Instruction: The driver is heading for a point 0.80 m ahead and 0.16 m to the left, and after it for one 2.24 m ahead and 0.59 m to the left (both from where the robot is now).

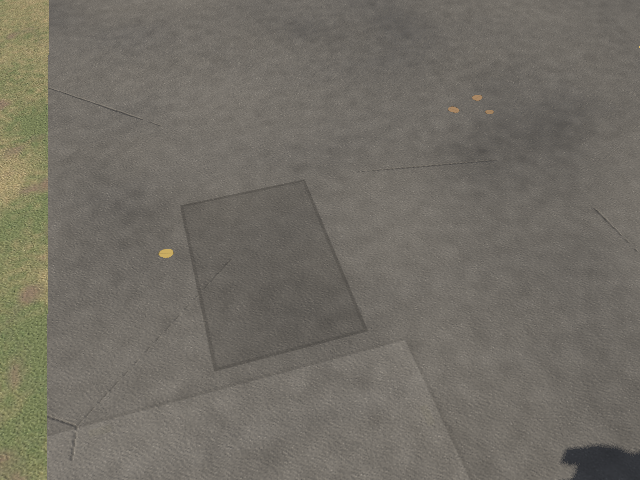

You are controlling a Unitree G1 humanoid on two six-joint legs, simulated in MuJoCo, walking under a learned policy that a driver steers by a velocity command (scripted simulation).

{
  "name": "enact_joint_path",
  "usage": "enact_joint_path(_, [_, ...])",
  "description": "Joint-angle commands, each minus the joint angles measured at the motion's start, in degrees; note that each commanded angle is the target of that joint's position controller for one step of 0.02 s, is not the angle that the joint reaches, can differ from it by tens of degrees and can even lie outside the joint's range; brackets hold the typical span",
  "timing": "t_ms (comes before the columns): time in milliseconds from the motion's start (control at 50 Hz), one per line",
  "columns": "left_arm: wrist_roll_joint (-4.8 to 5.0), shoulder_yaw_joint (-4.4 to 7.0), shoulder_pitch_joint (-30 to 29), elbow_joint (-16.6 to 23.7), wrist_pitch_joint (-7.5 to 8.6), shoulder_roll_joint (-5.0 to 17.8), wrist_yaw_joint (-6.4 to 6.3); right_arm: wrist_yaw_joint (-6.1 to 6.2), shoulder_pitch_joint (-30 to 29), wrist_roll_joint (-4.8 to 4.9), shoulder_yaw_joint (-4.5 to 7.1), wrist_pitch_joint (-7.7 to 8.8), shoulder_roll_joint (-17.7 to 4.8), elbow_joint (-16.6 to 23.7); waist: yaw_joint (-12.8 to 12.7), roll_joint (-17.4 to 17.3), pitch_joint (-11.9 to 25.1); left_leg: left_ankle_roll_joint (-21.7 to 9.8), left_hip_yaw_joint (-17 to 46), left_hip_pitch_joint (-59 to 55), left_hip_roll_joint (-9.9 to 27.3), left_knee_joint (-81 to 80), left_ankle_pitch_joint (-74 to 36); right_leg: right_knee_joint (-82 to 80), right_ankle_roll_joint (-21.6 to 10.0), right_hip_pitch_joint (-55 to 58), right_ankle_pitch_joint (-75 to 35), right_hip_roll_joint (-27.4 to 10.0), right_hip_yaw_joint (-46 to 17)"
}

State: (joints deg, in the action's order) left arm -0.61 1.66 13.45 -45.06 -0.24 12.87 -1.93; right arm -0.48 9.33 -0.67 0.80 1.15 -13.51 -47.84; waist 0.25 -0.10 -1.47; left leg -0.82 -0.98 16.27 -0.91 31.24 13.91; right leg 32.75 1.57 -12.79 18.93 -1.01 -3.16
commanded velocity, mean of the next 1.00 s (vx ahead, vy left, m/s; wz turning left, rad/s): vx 0.25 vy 0.00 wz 0.17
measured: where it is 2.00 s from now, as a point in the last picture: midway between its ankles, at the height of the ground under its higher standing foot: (248, 378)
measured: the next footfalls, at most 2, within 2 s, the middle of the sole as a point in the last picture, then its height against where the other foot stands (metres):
left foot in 0.94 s outside the picture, level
right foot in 1.44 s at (316, 396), level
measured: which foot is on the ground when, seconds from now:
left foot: down 0.00-0.54, up 0.56-0.92, down 0.94-1.00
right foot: down 0.00-0.94, up 0.96-1.00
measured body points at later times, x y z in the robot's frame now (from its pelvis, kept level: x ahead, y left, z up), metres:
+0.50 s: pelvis +0.04 -0.01 +0.00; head +0.04 -0.02 +0.45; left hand +0.08 +0.25 -0.14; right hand +0.09 -0.27 -0.15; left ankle +0.03 +0.11 -0.73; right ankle +0.00 -0.13 -0.73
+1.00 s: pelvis +0.25 +0.04 -0.02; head +0.28 +0.05 +0.43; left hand +0.16 +0.29 -0.16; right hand +0.51 -0.15 -0.11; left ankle +0.33 +0.13 -0.73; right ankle +0.05 -0.13 -0.64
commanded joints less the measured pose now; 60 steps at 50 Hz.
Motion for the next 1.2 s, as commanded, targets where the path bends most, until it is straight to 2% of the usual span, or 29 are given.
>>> enact_joint_path(20, [0.13, 1.70, 1.0, 2.4, 0.53, 6.8, -0.30, 0.29, -1.3, 0.24, 1.31, 0.40, -5.4, 2.2, -0.2, 0.7, 3.4, -1.4, 3.0, -3.6, 2.9, -3.6, -11.3, -4.7, -1.8, -0.1, -15.1, -1.9, -2.0])
enact_joint_path(280, [0.25, 1.72, 1.2, -3.3, 0.44, 6.0, -0.68, 1.52, -2.2, 0.52, 1.73, -0.81, -5.9, -4.0, 0.1, 0.2, 2.0, -1.4, 3.4, -5.3, 3.1, -4.6, -11.3, -6.5, -1.3, 0.6, -14.2, -0.8, -0.5])
enact_joint_path(300, [0.32, 1.62, 2.6, -4.5, 0.38, 5.4, -0.68, 1.56, -1.1, 0.54, 1.62, -0.93, -5.4, -5.1, -0.1, 0.1, 3.2, -1.5, 2.8, -5.7, 2.5, -5.0, -4.8, -7.0, -1.5, 1.2, -8.4, -0.2, 0.3])
enact_joint_path(340, [0.81, 1.93, 2.9, -5.3, 0.32, 6.0, -0.76, 1.78, -0.5, 1.27, 2.29, -1.28, -7.0, -6.0, 0.2, -0.5, -0.3, -3.0, 3.3, -2.8, 1.7, -5.9, 16.9, -6.0, -3.1, -2.9, 9.5, 1.5, 1.4])
enact_joint_path(400, [1.44, 1.64, 1.8, -4.7, 2.27, 4.9, -0.67, 1.75, 2.0, 1.89, 2.76, 0.19, -8.4, -6.7, 1.2, -4.5, -5.9, -7.2, 13.0, -0.6, 7.6, -11.3, 31.4, -1.8, -4.7, -10.6, 16.0, 1.3, 1.6])
enact_joint_path(460, [1.91, 1.50, 0.7, -4.6, 4.69, 3.4, 0.36, 1.30, 5.2, 1.95, 3.55, 1.75, -10.7, -7.7, 1.3, -9.4, -4.9, -12.7, 27.3, -2.3, 16.3, -18.6, 33.1, 5.3, -5.5, -10.9, 7.1, 1.6, 3.9])
enact_joint_path(500, [1.92, 1.47, 5.0, -6.5, 5.35, 2.6, 1.00, 1.02, -0.2, 2.33, 3.35, 1.91, -10.2, -5.9, -2.4, -8.9, -4.7, -11.1, 23.3, 5.0, 14.5, -17.6, 28.2, -1.7, -7.7, -0.3, 5.4, 1.0, 3.5])
enact_joint_path(520, [1.82, 1.85, 10.3, -8.7, 5.62, 3.5, 1.06, 0.82, -5.2, 2.65, 2.79, 1.85, -8.4, -4.2, -5.5, -6.3, -4.7, -8.2, 17.1, 11.6, 10.2, -12.9, 22.3, -8.2, -8.7, 8.5, 4.1, -0.2, 0.8])
enact_joint_path(540, [1.80, 3.17, 17.2, -11.3, 6.02, 7.9, 0.85, 0.67, -9.9, 2.77, 1.73, 2.45, -4.4, -1.9, -8.1, 3.8, -4.7, -3.4, 6.0, 19.9, 2.6, 1.2, 13.5, -14.6, -11.0, 16.1, 9.1, -6.6, -10.5])
enact_joint_path(560, [1.79, 4.70, 20.9, -12.5, 6.26, 13.5, 1.13, 0.45, -10.7, 2.68, 1.45, 3.74, -3.5, 0.1, -8.3, 16.1, -4.0, -0.9, -0.4, 29.4, -1.5, 15.6, 10.6, -21.1, -15.0, 24.2, 3.9, -17.4, -26.4])
enact_joint_path(580, [0.55, 3.86, 21.0, -12.2, 6.56, 10.0, 1.13, 0.41, -10.2, 2.83, 2.42, 4.44, -6.9, -0.5, -8.2, 11.9, -4.7, -1.3, 4.5, 35.4, -0.3, 26.1, 17.5, -19.6, -16.5, 26.2, -6.3, -20.7, -28.7])
enact_joint_path(600, [-0.06, 3.13, 20.2, -11.9, 6.86, 7.2, 1.12, 0.00, -6.5, 3.65, 2.55, 4.67, -6.5, -1.9, -6.2, 8.0, -3.8, -2.8, 8.6, 37.8, 0.5, 31.9, 15.2, -18.0, -15.2, 28.3, -12.6, -20.0, -24.3])
enact_joint_path(620, [0.09, 2.93, 18.3, -11.3, 6.92, 6.6, 1.25, -0.32, -4.3, 4.03, 2.43, 4.55, -5.6, -2.8, -4.6, 6.4, -2.7, -3.8, 9.5, 39.5, 1.6, 33.9, 11.3, -18.0, -13.5, 29.6, -16.5, -19.0, -19.6])
enact_joint_path(640, [0.51, 2.55, 16.6, -11.0, 6.65, 5.8, 1.37, -0.58, -4.8, 3.84, 2.49, 4.36, -5.3, -2.8, -4.1, 5.3, -3.4, -4.3, 9.4, 40.4, 2.7, 33.0, 7.5, -19.0, -11.8, 29.2, -20.7, -18.2, -14.4])
enact_joint_path(680, [0.05, 1.72, 14.4, -10.6, 6.00, 3.8, 1.26, -1.27, -5.8, 3.29, 2.35, 3.78, -3.6, -2.3, -3.2, 5.9, -3.5, -3.6, 6.8, 35.5, 3.5, 29.0, 0.5, -21.1, -9.1, 24.1, -24.9, -14.5, -5.6])
enact_joint_path(780, [0.15, 2.08, 13.2, -10.5, 6.24, 7.8, 0.08, -2.58, -15.2, 2.06, 0.61, 2.44, -0.1, 3.0, -4.3, 5.5, -6.6, -1.0, -1.9, 20.4, 2.7, 10.7, -12.5, -27.3, -8.6, 8.8, -22.1, -11.3, 6.3])
enact_joint_path(840, [1.04, 2.56, 13.7, -11.3, 6.18, 9.4, 0.04, -3.15, -16.6, 2.17, 1.08, 2.18, -2.7, 5.2, -3.0, 5.9, -6.8, -3.6, -3.3, 17.2, 2.1, 6.0, -11.0, -24.7, -8.1, 12.6, -32.2, -13.6, 8.9])
enact_joint_path(880, [1.20, 2.96, 12.5, -10.8, 5.62, 10.8, -0.10, -3.57, -13.8, 2.10, 2.23, 2.14, -5.0, 5.7, 0.1, 7.4, -3.1, -6.2, -5.8, 11.6, -0.8, 5.9, -7.4, -16.3, -6.9, 16.3, -54.6, -14.6, 11.3])
enact_joint_path(920, [0.88, 3.18, 10.9, -9.6, 4.55, 11.8, -0.42, -3.46, 0.3, 2.45, 5.04, 1.58, -9.5, 2.5, 7.5, 7.5, 5.5, -9.5, -6.7, -6.8, -4.6, 3.7, -7.6, 2.9, -4.8, 13.0, -65.8, -13.3, 13.2])
enact_joint_path(940, [0.50, 2.99, 10.5, -8.4, 4.80, 12.0, -0.47, -2.43, 9.1, 2.59, 6.93, 0.89, -13.0, 0.6, 11.5, 4.4, 9.3, -11.8, 1.8, -22.9, -1.0, 2.2, -6.0, 18.4, -2.8, -0.2, -53.0, -11.2, 12.9])
enact_joint_path(960, [-0.71, 0.17, 16.4, -5.5, 6.20, 2.4, 0.93, -1.61, 11.2, 2.33, 7.57, 0.80, -18.3, 0.8, 5.0, -12.8, 17.3, -23.2, 36.3, -41.1, 17.2, -4.2, 6.4, 43.2, 0.5, -23.5, 5.1, 0.7, 10.0])
enact_joint_path(980, [1.38, 0.66, 10.6, -4.4, 8.87, 5.5, 1.75, -1.35, 12.8, 1.88, 6.51, 1.19, -14.9, 1.0, 8.0, -8.9, 22.7, -24.8, 51.7, -41.4, 20.5, -15.7, 14.7, 51.8, -0.8, -28.9, 12.3, 3.0, -3.1])
enact_joint_path(1000, [3.60, 1.83, 4.4, -1.9, 10.03, 9.1, 1.85, -1.24, 9.4, 1.42, 5.81, 2.13, -12.1, 0.9, 7.5, -7.3, 12.2, -21.0, 42.9, -34.4, 18.4, -17.4, 11.6, 51.1, -2.6, -34.7, 7.2, -0.3, -3.5])
enact_joint_path(1020, [3.22, 1.90, 2.6, -1.2, 10.55, 9.8, 1.30, -1.39, 4.5, 1.63, 5.25, 2.94, -10.3, 2.2, 4.5, -1.4, 7.2, -18.8, 35.1, -24.3, 15.7, -17.9, 5.4, 46.1, -3.4, -32.1, 1.7, -3.2, -3.1])
enact_joint_path(1040, [1.94, 2.47, 2.6, -1.6, 10.32, 9.8, 0.63, -1.61, 0.2, 1.40, 4.82, 3.40, -8.9, 3.4, 1.6, 1.5, 4.2, -17.2, 29.3, -15.4, 13.1, -18.6, -0.8, 41.4, -3.0, -27.9, -0.6, -4.9, -2.7])
enact_joint_path(1060, [1.11, 2.91, 4.2, -1.7, 9.50, 9.7, 0.36, -1.54, -2.0, 0.71, 4.44, 3.63, -7.9, 4.4, -0.9, 0.7, 3.4, -16.6, 25.2, -9.5, 10.8, -19.6, -4.3, 38.5, -2.7, -23.4, -2.1, -6.4, -3.4])
enact_joint_path(1100, [0.30, 3.07, 4.7, -0.7, 7.99, 8.4, 0.33, -1.17, -2.2, 1.13, 4.32, 3.64, -7.8, 4.8, -2.6, -1.1, 2.1, -16.8, 21.8, -2.9, 9.3, -21.2, -7.1, 33.4, -1.2, -20.4, -2.7, -7.0, -2.5])
enact_joint_path(1140, [-0.58, 2.99, 0.9, 1.4, 7.07, 7.7, 0.11, -0.34, 0.2, 1.29, 4.57, 3.72, -9.1, 4.5, -2.0, -1.6, 0.5, -16.8, 18.8, 1.6, 8.0, -22.2, -8.9, 27.2, 0.7, -21.1, -7.1, -6.6, -0.9])
enact_joint_path(1200, [-0.62, 2.40, -6.6, 4.0, 7.00, 6.4, 0.21, 0.70, 4.2, 1.34, 4.77, 3.50, -10.1, 3.9, 0.7, -2.5, -0.6, -14.2, 15.4, 2.2, 5.7, -21.5, -9.8, 12.6, 1.7, -21.6, -19.7, -4.8, 0.0])
Keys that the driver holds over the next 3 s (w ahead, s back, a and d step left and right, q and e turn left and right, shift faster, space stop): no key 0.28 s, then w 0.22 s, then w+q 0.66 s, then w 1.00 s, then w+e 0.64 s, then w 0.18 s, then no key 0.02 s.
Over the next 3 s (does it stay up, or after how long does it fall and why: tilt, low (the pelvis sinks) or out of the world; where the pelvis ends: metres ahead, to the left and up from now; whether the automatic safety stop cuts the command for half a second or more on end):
stays up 1.31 0.42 0.00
